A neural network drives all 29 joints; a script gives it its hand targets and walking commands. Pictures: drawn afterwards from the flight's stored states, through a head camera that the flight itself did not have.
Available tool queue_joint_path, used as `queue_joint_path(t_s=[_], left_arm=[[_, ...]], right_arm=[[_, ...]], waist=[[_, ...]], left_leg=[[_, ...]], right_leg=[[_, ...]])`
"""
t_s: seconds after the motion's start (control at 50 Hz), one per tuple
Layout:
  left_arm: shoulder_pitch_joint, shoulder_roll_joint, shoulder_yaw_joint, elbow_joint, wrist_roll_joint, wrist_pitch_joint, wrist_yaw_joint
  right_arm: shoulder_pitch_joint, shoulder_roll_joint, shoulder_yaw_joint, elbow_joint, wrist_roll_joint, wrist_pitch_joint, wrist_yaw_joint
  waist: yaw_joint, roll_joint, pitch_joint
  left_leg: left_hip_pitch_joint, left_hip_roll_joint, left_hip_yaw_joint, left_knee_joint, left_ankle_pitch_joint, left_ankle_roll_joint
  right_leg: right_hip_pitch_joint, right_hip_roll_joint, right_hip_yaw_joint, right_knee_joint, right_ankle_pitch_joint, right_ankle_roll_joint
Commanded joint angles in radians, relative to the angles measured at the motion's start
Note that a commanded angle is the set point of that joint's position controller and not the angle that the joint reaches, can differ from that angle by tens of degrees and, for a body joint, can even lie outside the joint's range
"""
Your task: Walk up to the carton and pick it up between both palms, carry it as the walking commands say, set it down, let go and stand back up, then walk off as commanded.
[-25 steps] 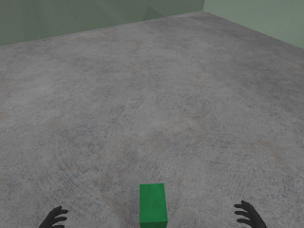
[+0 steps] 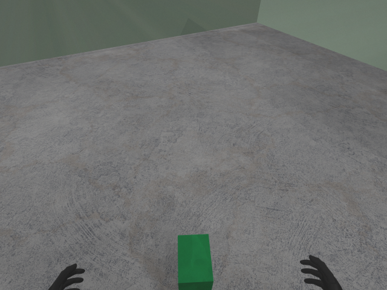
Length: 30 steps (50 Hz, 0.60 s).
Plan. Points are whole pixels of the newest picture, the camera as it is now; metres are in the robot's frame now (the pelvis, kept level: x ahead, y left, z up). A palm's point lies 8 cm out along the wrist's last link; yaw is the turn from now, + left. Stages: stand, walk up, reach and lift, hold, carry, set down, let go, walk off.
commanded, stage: stand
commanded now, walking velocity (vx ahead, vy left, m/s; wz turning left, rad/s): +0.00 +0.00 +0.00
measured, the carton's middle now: (194, 264) +0.44 -0.02 -0.68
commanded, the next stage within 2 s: walk off in 0.18 s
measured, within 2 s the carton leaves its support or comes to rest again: rests again in 1.96 s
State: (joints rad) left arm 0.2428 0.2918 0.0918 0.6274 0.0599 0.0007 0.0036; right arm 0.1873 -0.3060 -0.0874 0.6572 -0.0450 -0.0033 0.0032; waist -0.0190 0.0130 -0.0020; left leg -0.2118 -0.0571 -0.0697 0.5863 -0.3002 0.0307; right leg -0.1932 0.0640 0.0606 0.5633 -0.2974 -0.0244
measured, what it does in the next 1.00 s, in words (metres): steps to the right, turning right: right foot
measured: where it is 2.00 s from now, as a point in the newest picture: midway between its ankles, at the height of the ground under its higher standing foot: (259, 253)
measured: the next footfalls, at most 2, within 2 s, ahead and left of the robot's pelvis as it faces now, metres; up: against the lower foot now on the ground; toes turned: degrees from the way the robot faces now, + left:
right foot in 0.80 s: +0.10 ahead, -0.17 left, +0.00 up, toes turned -10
left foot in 1.06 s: +0.29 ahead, +0.03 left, +0.08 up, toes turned -17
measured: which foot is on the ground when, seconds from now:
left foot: down 0.00-0.82, up 0.84-1.00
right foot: down 0.00-0.54, up 0.56-0.78, down 0.80-1.00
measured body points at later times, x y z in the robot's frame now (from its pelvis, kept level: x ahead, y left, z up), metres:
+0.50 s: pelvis -0.01 +0.00 +0.00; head -0.04 +0.00 +0.45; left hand +0.13 +0.28 -0.08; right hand +0.14 -0.28 -0.08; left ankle +0.01 +0.10 -0.73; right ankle +0.01 -0.11 -0.73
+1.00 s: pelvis +0.11 -0.12 +0.01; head +0.09 -0.15 +0.46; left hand +0.23 +0.14 -0.08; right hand +0.16 -0.41 -0.11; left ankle +0.15 +0.06 -0.64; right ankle +0.06 -0.16 -0.73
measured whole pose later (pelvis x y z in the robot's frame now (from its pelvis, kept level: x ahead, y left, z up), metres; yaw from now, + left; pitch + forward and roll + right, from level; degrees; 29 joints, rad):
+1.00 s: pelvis +0.11 -0.12 +0.01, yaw -16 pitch -2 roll +4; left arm 0.48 0.24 0.08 0.65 0.06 -0.01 -0.04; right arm 0.25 -0.26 -0.09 0.68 -0.04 0.01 0.00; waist -0.02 0.01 0.00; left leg -0.47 0.06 0.00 1.08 -0.39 -0.07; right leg -0.15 0.06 0.08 0.51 -0.32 -0.09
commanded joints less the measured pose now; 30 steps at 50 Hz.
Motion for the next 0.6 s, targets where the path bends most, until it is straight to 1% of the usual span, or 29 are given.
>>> queue_joint_path(t_s=[0.0, 0.02, 0.04, 0.06, 0.08, 0.1, 0.12, 0.14, 0.18, 0.2, 0.22, 0.24, 0.26, 0.28, 0.3, 0.32, 0.34, 0.36, 0.38, 0.4, 0.42, 0.44, 0.46, 0.48, 0.5, 0.52, 0.54, 0.56, 0.58], left_arm=[[-0.087, 0.203, 0.021, 0.006, -0.034, -0.042, 0.007], [-0.091, 0.208, 0.024, -0.001, -0.033, -0.042, 0.007], [-0.08, 0.207, 0.026, -0.006, -0.039, -0.042, 0.006], [-0.073, 0.203, 0.02, 0.01, -0.042, -0.045, 0.007], [-0.071, 0.205, 0.019, 0.013, -0.04, -0.043, 0.007], [-0.092, 0.204, 0.021, 0.01, -0.038, -0.047, 0.008], [-0.101, 0.197, 0.017, 0.002, -0.037, -0.046, 0.008], [-0.089, 0.207, 0.019, 0.009, -0.042, -0.044, 0.008], [-0.096, 0.199, 0.019, 0.007, -0.039, -0.048, 0.006], [-0.098, 0.199, 0.021, 0.0, -0.04, -0.052, 0.003], [-0.087, 0.199, 0.023, 0.017, -0.033, -0.051, 0.005], [-0.09, 0.205, 0.019, 0.004, -0.042, -0.048, 0.002], [-0.088, 0.201, 0.018, 0.013, -0.045, -0.046, 0.002], [-0.079, 0.202, 0.018, 0.016, -0.046, -0.044, 0.004], [-0.08, 0.204, 0.013, 0.018, -0.043, -0.044, 0.006], [-0.083, 0.204, 0.016, 0.021, -0.049, -0.048, 0.005], [-0.086, 0.183, 0.011, 0.011, -0.048, -0.051, 0.003], [-0.088, 0.11, -0.013, 0.014, -0.045, -0.03, 0.0], [-0.048, 0.041, -0.033, 0.018, -0.036, -0.004, -0.01], [-0.024, 0.08, -0.015, 0.009, -0.033, 0.015, -0.017], [-0.002, 0.1, -0.017, 0.005, -0.033, 0.025, -0.025], [-0.011, 0.097, -0.015, -0.009, -0.031, 0.028, -0.033], [-0.026, 0.097, -0.014, -0.021, -0.031, 0.024, -0.037], [-0.014, 0.093, -0.012, -0.02, -0.031, 0.02, -0.039], [-0.026, 0.091, -0.01, -0.021, -0.024, 0.009, -0.036], [-0.062, 0.109, 0.003, -0.032, -0.013, -0.002, -0.034], [-0.058, 0.12, 0.017, -0.04, -0.01, -0.009, -0.035], [-0.084, 0.118, 0.016, -0.049, -0.014, -0.007, -0.032], [-0.084, 0.086, 0.012, -0.063, -0.024, -0.011, -0.042]], right_arm=[[-0.057, -0.197, -0.009, 0.008, 0.014, -0.05, -0.014], [-0.057, -0.191, -0.007, 0.009, 0.016, -0.052, -0.013], [-0.052, -0.2, -0.007, 0.006, 0.019, -0.055, -0.01], [-0.066, -0.192, -0.012, 0.015, 0.02, -0.052, -0.008], [-0.06, -0.194, -0.01, 0.015, 0.02, -0.051, -0.01], [-0.055, -0.187, -0.004, 0.017, 0.018, -0.051, -0.011], [-0.073, -0.199, -0.006, 0.02, 0.015, -0.055, -0.013], [-0.072, -0.205, -0.012, 0.025, 0.017, -0.055, -0.012], [-0.074, -0.189, -0.01, 0.023, 0.018, -0.052, -0.012], [-0.069, -0.193, -0.011, 0.021, 0.016, -0.057, -0.012], [-0.083, -0.197, -0.01, 0.025, 0.016, -0.056, -0.013], [-0.067, -0.193, -0.006, 0.026, 0.021, -0.056, -0.014], [-0.057, -0.204, -0.005, 0.033, 0.02, -0.058, -0.016], [-0.066, -0.207, -0.008, 0.033, 0.023, -0.058, -0.013], [-0.063, -0.188, -0.008, 0.023, 0.024, -0.055, -0.015], [-0.069, -0.204, -0.006, 0.026, 0.022, -0.057, -0.014], [-0.069, -0.195, -0.006, 0.022, 0.019, -0.058, -0.013], [-0.07, -0.115, 0.023, 0.019, 0.024, -0.038, -0.004], [-0.035, -0.038, 0.035, 0.032, 0.014, -0.005, 0.005], [-0.003, -0.051, 0.035, 0.019, 0.001, 0.013, 0.006], [0.013, -0.081, 0.028, 0.013, -0.004, 0.017, 0.006], [0.017, -0.098, 0.022, 0.001, -0.005, 0.021, 0.007], [0.037, -0.11, 0.018, 0.003, -0.004, 0.021, 0.003], [0.061, -0.126, 0.009, -0.003, -0.005, 0.016, 0.001], [0.108, -0.149, -0.003, 0.013, -0.01, 0.005, -0.009], [0.105, -0.168, -0.022, 0.015, -0.013, -0.003, -0.019], [0.09, -0.189, -0.038, 0.013, -0.013, -0.011, -0.028], [0.112, -0.152, -0.032, 0.007, -0.025, -0.021, -0.027], [0.12, -0.157, -0.031, 0.024, -0.029, -0.021, -0.032]], waist=[[0.017, 0.005, -0.006], [0.019, -0.034, -0.019], [0.027, 0.005, -0.007], [0.022, 0.007, -0.033], [0.02, -0.032, -0.013], [0.019, -0.035, 0.0], [0.027, -0.021, 0.026], [0.022, -0.007, 0.009], [0.02, -0.016, -0.007], [0.022, -0.034, -0.024], [0.026, -0.01, -0.01], [0.032, -0.029, 0.003], [0.032, -0.016, 0.029], [0.037, 0.003, -0.008], [0.023, -0.028, -0.039], [0.029, -0.017, 0.008], [0.035, 0.011, -0.009], [0.027, -0.013, -0.004], [0.025, -0.026, 0.027], [0.015, -0.002, 0.051], [0.009, 0.014, 0.105], [0.008, 0.064, 0.133], [-0.001, 0.12, 0.111], [-0.018, 0.127, 0.096], [-0.036, 0.179, 0.05], [-0.058, 0.149, 0.021], [-0.055, 0.1, -0.021], [-0.081, 0.085, -0.037], [-0.076, 0.089, -0.009]], left_leg=[[-0.008, 0.12, -0.145, -0.182, 0.12, 0.031], [-0.005, 0.126, -0.146, -0.185, 0.117, 0.037], [-0.008, 0.135, -0.157, -0.187, 0.122, 0.038], [0.021, 0.128, -0.137, -0.174, 0.127, 0.031], [0.01, 0.13, -0.143, -0.176, 0.107, 0.031], [-0.004, 0.125, -0.149, -0.193, 0.122, 0.029], [-0.01, 0.127, -0.151, -0.181, 0.133, 0.035], [0.012, 0.127, -0.143, -0.176, 0.147, 0.03], [0.007, 0.13, -0.147, -0.179, 0.131, 0.028], [0.005, 0.137, -0.152, -0.188, 0.137, 0.035], [0.017, 0.126, -0.15, -0.187, 0.146, 0.034], [-0.005, 0.139, -0.147, -0.187, 0.163, 0.04], [-0.015, 0.133, -0.154, -0.191, 0.167, 0.04], [0.007, 0.141, -0.152, -0.179, 0.16, 0.037], [0.023, 0.14, -0.149, -0.188, 0.142, 0.036], [-0.003, 0.14, -0.156, -0.19, 0.14, 0.035], [-0.004, 0.132, -0.141, -0.2, 0.12, 0.035], [-0.016, 0.142, -0.149, -0.219, 0.01, 0.017], [-0.038, 0.124, -0.126, -0.22, -0.143, -0.006], [-0.046, 0.123, -0.109, -0.211, -0.308, -0.004], [-0.069, 0.125, -0.123, -0.225, -0.42, 0.004], [-0.093, 0.154, -0.164, -0.266, -0.537, 0.021], [-0.05, 0.2, -0.208, -0.301, -0.562, 0.033], [0.035, 0.257, -0.262, -0.327, -0.557, 0.064], [0.115, 0.33, -0.34, -0.364, -0.535, 0.102], [0.171, 0.387, -0.372, -0.375, -0.421, 0.112], [0.237, 0.394, -0.345, -0.359, -0.303, 0.113], [0.284, 0.408, -0.331, -0.355, -0.271, 0.118], [0.249, 0.384, -0.296, -0.367, -0.247, 0.115]], right_leg=[[-0.019, -0.12, 0.13, -0.133, 0.115, -0.039], [-0.013, -0.126, 0.131, -0.13, 0.109, -0.044], [-0.024, -0.125, 0.13, -0.123, 0.096, -0.04], [-0.023, -0.133, 0.132, -0.133, 0.083, -0.038], [-0.03, -0.136, 0.139, -0.144, 0.093, -0.042], [-0.025, -0.13, 0.137, -0.131, 0.089, -0.038], [-0.037, -0.134, 0.15, -0.147, 0.093, -0.042], [-0.043, -0.149, 0.163, -0.155, 0.083, -0.042], [-0.034, -0.138, 0.15, -0.146, 0.078, -0.04], [-0.014, -0.135, 0.141, -0.14, 0.096, -0.044], [-0.021, -0.138, 0.148, -0.137, 0.108, -0.045], [-0.016, -0.136, 0.14, -0.135, 0.113, -0.043], [-0.021, -0.134, 0.149, -0.139, 0.123, -0.047], [-0.011, -0.136, 0.136, -0.136, 0.126, -0.044], [-0.003, -0.137, 0.139, -0.125, 0.124, -0.047], [-0.024, -0.135, 0.143, -0.135, 0.116, -0.045], [-0.016, -0.131, 0.146, -0.142, 0.1, -0.039], [-0.038, -0.13, 0.154, -0.157, 0.006, -0.028], [-0.09, -0.111, 0.15, -0.16, -0.122, -0.013], [-0.144, -0.085, 0.172, -0.152, -0.28, -0.024], [-0.211, -0.073, 0.178, -0.159, -0.414, -0.029], [-0.25, -0.06, 0.17, -0.123, -0.45, -0.028], [-0.286, -0.047, 0.131, -0.065, -0.407, -0.018], [-0.324, -0.034, 0.088, -0.007, -0.329, -0.012], [-0.312, -0.009, 0.004, 0.113, -0.199, 0.006], [-0.346, -0.033, -0.022, 0.232, -0.146, 0.023], [-0.352, -0.046, -0.041, 0.257, -0.151, 0.029], [-0.395, -0.067, -0.035, 0.277, -0.169, 0.034], [-0.408, -0.063, -0.056, 0.32, -0.19, 0.041]])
